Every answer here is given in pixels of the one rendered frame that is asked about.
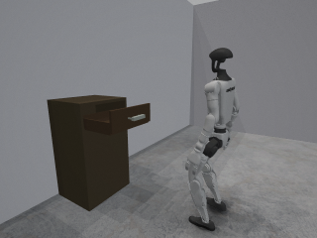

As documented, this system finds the right robot hand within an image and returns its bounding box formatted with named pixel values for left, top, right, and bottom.
left=223, top=133, right=232, bottom=150

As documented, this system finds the robot torso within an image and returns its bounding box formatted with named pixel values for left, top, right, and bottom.
left=207, top=77, right=235, bottom=149

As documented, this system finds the cabinet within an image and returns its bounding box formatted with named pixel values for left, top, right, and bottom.
left=47, top=95, right=130, bottom=211

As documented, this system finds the left robot hand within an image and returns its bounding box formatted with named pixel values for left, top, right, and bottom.
left=185, top=150, right=202, bottom=175

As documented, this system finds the left robot upper arm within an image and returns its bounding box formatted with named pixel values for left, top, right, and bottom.
left=204, top=80, right=220, bottom=124

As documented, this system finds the drawer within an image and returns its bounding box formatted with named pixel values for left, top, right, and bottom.
left=83, top=103, right=151, bottom=136

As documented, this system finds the left robot forearm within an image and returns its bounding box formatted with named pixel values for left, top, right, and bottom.
left=194, top=114, right=215, bottom=154

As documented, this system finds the humanoid robot head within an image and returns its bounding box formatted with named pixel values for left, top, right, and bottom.
left=209, top=48, right=233, bottom=81

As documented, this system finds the handle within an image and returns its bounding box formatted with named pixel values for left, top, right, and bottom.
left=128, top=114, right=146, bottom=121

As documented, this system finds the right robot upper arm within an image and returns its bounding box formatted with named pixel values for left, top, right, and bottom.
left=231, top=77, right=240, bottom=113

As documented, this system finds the right robot forearm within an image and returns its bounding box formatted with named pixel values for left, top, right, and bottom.
left=225, top=110, right=239, bottom=134

